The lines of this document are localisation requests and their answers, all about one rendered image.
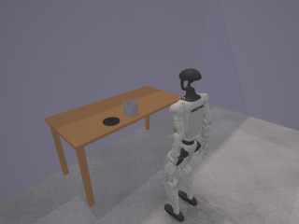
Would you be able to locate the lid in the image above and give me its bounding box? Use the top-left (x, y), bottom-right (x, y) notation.
top-left (103, 117), bottom-right (120, 126)

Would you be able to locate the right robot upper arm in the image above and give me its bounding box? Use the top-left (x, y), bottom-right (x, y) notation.
top-left (198, 93), bottom-right (212, 126)

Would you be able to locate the table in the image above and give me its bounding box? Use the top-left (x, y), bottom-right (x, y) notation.
top-left (44, 86), bottom-right (183, 207)

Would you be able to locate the pot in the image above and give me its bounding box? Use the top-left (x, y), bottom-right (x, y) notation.
top-left (123, 100), bottom-right (138, 117)

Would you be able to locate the robot left hand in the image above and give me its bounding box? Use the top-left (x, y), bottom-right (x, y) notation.
top-left (164, 163), bottom-right (177, 183)

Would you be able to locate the right robot thigh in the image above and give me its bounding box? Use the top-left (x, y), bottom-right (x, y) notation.
top-left (179, 138), bottom-right (201, 176)

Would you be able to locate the robot left forearm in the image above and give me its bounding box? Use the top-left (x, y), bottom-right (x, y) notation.
top-left (168, 133), bottom-right (183, 166)

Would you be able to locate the robot right hand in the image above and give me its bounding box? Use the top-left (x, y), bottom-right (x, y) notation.
top-left (196, 142), bottom-right (208, 159)

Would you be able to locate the left robot upper arm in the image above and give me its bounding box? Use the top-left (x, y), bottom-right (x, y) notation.
top-left (169, 101), bottom-right (186, 142)

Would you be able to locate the robot left shin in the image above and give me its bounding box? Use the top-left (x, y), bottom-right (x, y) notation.
top-left (164, 180), bottom-right (180, 214)

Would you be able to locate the robot right forearm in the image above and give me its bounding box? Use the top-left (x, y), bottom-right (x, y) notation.
top-left (200, 122), bottom-right (212, 144)

